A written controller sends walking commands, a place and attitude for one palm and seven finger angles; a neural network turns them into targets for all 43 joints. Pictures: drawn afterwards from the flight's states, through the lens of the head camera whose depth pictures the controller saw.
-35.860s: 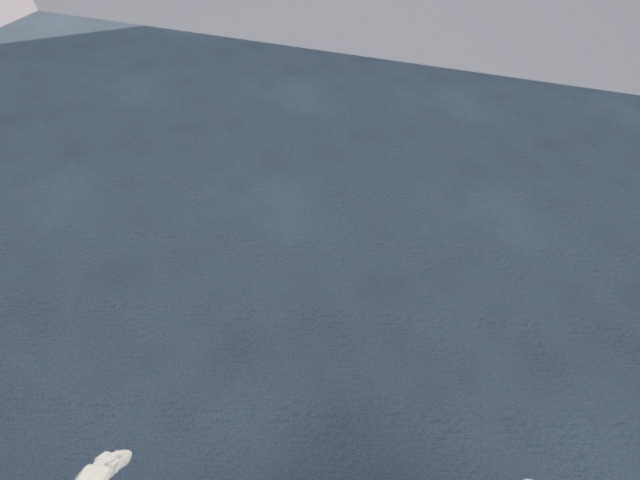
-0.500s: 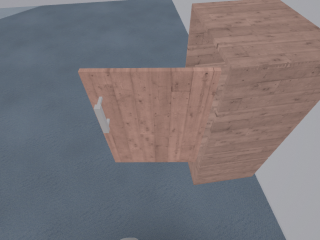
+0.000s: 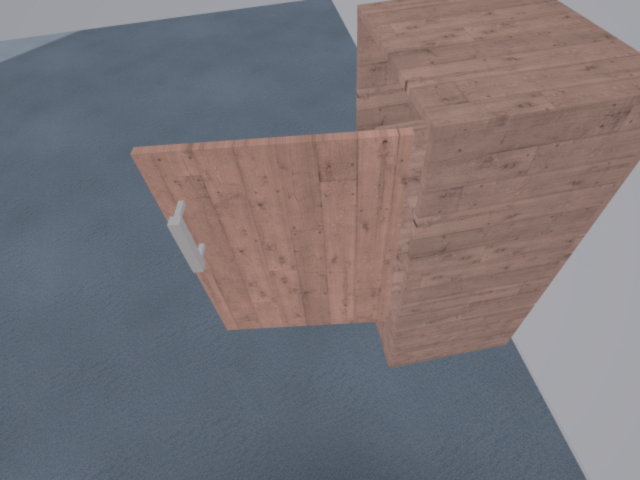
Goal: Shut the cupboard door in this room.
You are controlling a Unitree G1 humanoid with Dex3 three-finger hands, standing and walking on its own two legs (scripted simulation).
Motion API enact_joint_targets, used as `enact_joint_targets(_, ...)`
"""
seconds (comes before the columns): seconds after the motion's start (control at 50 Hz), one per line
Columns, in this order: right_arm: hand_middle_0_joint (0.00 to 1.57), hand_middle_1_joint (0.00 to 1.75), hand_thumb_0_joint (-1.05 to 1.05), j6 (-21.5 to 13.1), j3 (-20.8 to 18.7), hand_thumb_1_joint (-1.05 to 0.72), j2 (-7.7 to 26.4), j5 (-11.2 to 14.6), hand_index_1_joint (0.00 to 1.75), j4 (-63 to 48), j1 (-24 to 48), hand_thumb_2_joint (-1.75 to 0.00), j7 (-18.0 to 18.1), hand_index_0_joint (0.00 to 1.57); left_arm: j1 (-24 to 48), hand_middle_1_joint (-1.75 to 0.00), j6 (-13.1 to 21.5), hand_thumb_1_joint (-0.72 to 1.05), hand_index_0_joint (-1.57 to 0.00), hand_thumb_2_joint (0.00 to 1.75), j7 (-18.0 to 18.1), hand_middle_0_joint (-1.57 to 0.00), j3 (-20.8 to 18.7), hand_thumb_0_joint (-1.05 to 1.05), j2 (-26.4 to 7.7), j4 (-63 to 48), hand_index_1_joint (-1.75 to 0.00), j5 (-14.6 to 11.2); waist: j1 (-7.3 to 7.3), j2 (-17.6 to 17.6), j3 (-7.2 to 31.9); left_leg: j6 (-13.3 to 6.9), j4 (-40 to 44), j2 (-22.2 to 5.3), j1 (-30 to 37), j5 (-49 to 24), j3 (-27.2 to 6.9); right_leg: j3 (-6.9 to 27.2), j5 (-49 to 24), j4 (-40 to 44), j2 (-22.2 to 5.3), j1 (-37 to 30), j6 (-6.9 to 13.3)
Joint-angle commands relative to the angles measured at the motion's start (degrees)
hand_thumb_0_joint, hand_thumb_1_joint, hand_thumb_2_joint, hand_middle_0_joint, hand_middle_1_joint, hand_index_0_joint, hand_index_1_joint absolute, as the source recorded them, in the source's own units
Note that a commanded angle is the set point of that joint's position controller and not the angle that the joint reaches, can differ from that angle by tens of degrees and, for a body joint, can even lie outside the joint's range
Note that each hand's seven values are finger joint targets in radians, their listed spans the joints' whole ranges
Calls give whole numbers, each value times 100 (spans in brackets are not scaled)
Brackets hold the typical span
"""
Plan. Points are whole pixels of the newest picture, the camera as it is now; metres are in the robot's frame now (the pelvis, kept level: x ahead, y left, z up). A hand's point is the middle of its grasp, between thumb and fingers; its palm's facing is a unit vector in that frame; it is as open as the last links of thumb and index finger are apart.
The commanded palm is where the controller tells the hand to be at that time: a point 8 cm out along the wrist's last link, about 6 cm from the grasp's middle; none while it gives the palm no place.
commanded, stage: come to a stop and stand still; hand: left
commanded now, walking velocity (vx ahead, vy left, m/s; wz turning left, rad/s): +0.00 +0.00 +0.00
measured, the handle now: (189, 237) +0.50 +0.28 -0.05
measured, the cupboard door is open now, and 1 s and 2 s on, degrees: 82 82 82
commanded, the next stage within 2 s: look again from close up in 1.62 s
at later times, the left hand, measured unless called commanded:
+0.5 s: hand out of the picture -0.05 +0.18 -0.17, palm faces +0.08 -0.98 -0.17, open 7.3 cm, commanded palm none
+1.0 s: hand out of the picture -0.05 +0.20 -0.17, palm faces +0.05 -0.99 -0.13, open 7.4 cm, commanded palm none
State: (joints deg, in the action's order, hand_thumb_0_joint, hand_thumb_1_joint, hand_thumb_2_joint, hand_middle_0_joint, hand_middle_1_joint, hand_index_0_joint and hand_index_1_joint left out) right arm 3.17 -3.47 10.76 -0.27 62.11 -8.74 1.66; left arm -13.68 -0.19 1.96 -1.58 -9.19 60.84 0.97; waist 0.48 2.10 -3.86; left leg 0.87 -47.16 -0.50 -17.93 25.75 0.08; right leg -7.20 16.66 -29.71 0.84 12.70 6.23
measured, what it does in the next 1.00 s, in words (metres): steps on the spot: left foot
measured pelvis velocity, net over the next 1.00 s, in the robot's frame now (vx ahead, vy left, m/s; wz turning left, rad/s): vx -0.02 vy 0.06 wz -0.01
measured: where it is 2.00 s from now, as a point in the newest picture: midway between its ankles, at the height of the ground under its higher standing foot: outside the picture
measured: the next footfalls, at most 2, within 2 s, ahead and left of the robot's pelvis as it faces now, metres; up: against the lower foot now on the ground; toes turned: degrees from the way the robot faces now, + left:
left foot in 0.22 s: -0.03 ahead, +0.15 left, +0.00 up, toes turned +2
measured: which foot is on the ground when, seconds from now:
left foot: up 0.00-0.20, down 0.22-1.00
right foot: down 0.00-1.00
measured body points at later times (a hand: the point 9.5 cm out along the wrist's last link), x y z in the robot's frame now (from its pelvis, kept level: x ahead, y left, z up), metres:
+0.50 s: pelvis -0.04 +0.02 +0.01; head -0.04 +0.02 +0.46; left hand -0.05 +0.24 -0.16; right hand -0.08 -0.18 -0.16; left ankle -0.07 +0.15 -0.74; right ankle +0.00 -0.05 -0.74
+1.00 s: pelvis -0.02 +0.06 +0.01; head -0.01 +0.06 +0.46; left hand -0.05 +0.25 -0.16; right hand -0.05 -0.13 -0.16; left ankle -0.07 +0.15 -0.74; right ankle +0.00 -0.04 -0.74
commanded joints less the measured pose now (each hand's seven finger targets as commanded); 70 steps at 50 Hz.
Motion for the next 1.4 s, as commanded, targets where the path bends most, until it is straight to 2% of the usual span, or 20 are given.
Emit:
enact_joint_targets(0.0, 20, 30, 0, -130, 53, -90, 151, 13, 30, -176, -216, -90, -9, 20, -379, -30, 142, 90, -20, 90, 37, -20, -141, 0, -852, -140, -30, 17, 113, -850, 387, 57, 271, -159, -149, 88, -62, 1396, -3248, 1061, -1627, -722, 407)
enact_joint_targets(0.06, 20, 30, 0, -182, 96, -90, 91, 11, 30, -76, -401, -90, 2, 20, -443, -30, 151, 90, -20, 90, 38, -20, -154, 0, -893, -49, -30, 7, 155, -774, 503, 67, 1050, -150, 103, -100, 40, 1446, -2962, 1115, -1576, -928, 336)
enact_joint_targets(0.1, 20, 30, 0, -215, 129, -90, 72, -2, 30, 15, -641, -90, 28, 20, -363, -30, 155, 90, -20, 90, 41, -20, -143, 0, -856, -8, -30, -21, 77, -775, 583, 52, 1621, -169, 406, -430, 42, 1438, -2638, 1132, -1499, -882, 209)
enact_joint_targets(0.14, 20, 30, 0, -248, 156, -90, 56, -14, 30, 159, -944, -90, 40, 20, -196, -30, 134, 90, -20, 90, 39, -20, -124, 0, -800, 2, -30, -60, -45, -661, 500, -3, 2395, -201, 964, -1110, 10, 1293, -1770, 1166, -1330, -482, -98)
enact_joint_targets(0.16, 20, 30, 0, -276, 166, -90, 105, -27, 30, 208, -1046, -90, 48, 20, -150, -30, 123, 90, -20, 90, 35, -20, -104, 0, -700, 2, -30, -85, -59, -450, 422, -79, 2592, -344, 1163, -1441, -156, 1210, -1197, 1194, -1166, -206, -284)
enact_joint_targets(0.18, 20, 30, 0, -306, 177, -90, 149, -51, 30, 219, -1033, -90, 59, 20, -154, -30, 110, 90, -20, 90, 21, -20, -83, 0, -602, 2, -30, -97, 4, -194, 319, -170, 2649, -512, 1111, -1636, -317, 1084, -854, 1253, -935, -154, -475)
enact_joint_targets(0.2, 20, 30, 0, -308, 195, -90, 198, -63, 30, 222, -991, -90, 69, 20, -180, -30, 100, 90, -20, 90, 20, -20, -65, 0, -544, 28, -30, -96, 62, -146, 200, -216, 2640, -605, 914, -1556, -311, 1034, -636, 1376, -843, -213, -612)
enact_joint_targets(0.22, 20, 30, 0, -292, 207, -90, 189, -56, 30, 226, -1044, -90, 70, 20, -205, -30, 86, 90, -20, 90, 17, -20, -70, 0, -534, 22, -30, -69, 88, -340, 73, -222, 2708, -642, 730, -1233, -316, 1026, -212, 1558, -818, -282, -693)
enact_joint_targets(0.24, 20, 30, 0, -293, 211, -90, 162, -68, 30, 244, -1067, -90, 72, 20, -182, -30, 83, 90, -20, 90, 15, -20, -88, 0, -564, 57, -30, -72, 78, -250, -17, -171, 2612, -505, 677, -1191, -169, 1120, -153, 1665, -837, -284, -720)
enact_joint_targets(0.26, 20, 30, 0, -292, 230, -90, 84, -61, 30, 283, -1118, -90, 59, 20, -141, -30, 63, 90, -20, 90, 15, -20, -101, 0, -646, 98, -30, -73, 59, -59, -36, -143, 2682, -458, 631, -1120, -134, 1094, 10, 1681, -878, -338, -692)
enact_joint_targets(0.3, 20, 30, 0, -297, 250, -90, 29, -65, 30, 279, -1211, -90, 59, 20, -221, -30, 62, 90, -20, 90, 9, -20, -83, 0, -585, 116, -30, -78, 62, 20, -169, -138, 2803, -438, 522, -1001, -153, 1090, 138, 1717, -834, -356, -624)
enact_joint_targets(0.46, 20, 30, 0, -286, 256, -90, -79, -72, 30, 267, -1615, -90, 72, 20, -520, -30, 31, 90, -20, 90, 5, -20, -29, 0, -388, 206, -30, -58, 39, -257, -411, -203, 2977, -353, 260, -475, -204, 1085, 797, 1799, -794, -89, -543)
enact_joint_targets(0.64, 20, 30, 0, -390, 253, -90, -120, -43, 30, 216, -1750, -90, 97, 20, -833, -30, 64, 90, -20, 90, 11, -20, 20, 0, -150, 278, -30, -36, 79, -6, -249, -296, 3304, -491, 2, -246, -478, 875, 54, 1309, -684, -305, -502)
enact_joint_targets(0.66, 20, 30, 0, -403, 252, -90, -140, -40, 30, 218, -1768, -90, 101, 20, -860, -30, 76, 90, -20, 90, 17, -20, 30, 0, -111, 296, -30, -38, 73, -96, -240, -298, 3299, -503, 18, -323, -492, 877, -51, 1263, -680, -302, -489)
enact_joint_targets(0.76, 20, 30, 0, -474, 271, -90, -149, -8, 30, 224, -1765, -90, 127, 20, -982, -30, 115, 90, -20, 90, 32, -20, 89, 0, -10, 389, -30, -39, 69, -16, -180, -319, 3299, -576, 206, -825, -526, 765, -730, 1066, -697, -356, -468)
enact_joint_targets(0.88, 20, 30, 0, -513, 287, -90, -153, 2, 30, 251, -1773, -90, 151, 20, -1040, -30, 146, 90, -20, 90, 58, -20, 129, 0, 39, 453, -30, -46, 18, -137, -184, -304, 3151, -587, 545, -1524, -424, 768, -1140, 980, -727, -272, -450)
enact_joint_targets(1.04, 20, 30, 0, -538, 306, -90, -122, 9, 30, 267, -1663, -90, 168, 20, -1018, -30, 143, 90, -20, 90, 70, -20, 138, 0, 3, 445, -30, -43, 11, -145, -193, -300, 3053, -590, 743, -2093, -335, 771, -1480, 883, -742, -314, -454)
enact_joint_targets(1.12, 20, 30, 0, -533, 299, -90, -107, 12, 30, 289, -1649, -90, 173, 20, -967, -30, 149, 90, -20, 90, 77, -20, 134, 0, -52, 434, -30, -48, -5, -274, -163, -291, 2987, -589, 847, -2372, -299, 754, -1667, 839, -745, -383, -442)
enact_joint_targets(1.24, 20, 30, 0, -547, 298, -90, -64, 3, 30, 316, -1615, -90, 196, 20, -892, -30, 143, 90, -20, 90, 79, -20, 112, 0, -108, 407, -30, -58, -2, -35, -9, -267, 2899, -581, 1005, -2944, -274, 717, -1966, 739, -750, -549, -423)
enact_joint_targets(1.38, 20, 30, 0, -548, 269, -90, 37, 2, 30, 317, -1570, -90, 223, 20, -811, -30, 140, 90, -20, 90, 77, -20, 89, 0, -180, 401, -30, -68, -15, -80, 132, -248, 2808, -594, 1248, -3467, -252, 678, -2211, 662, -753, -620, -402)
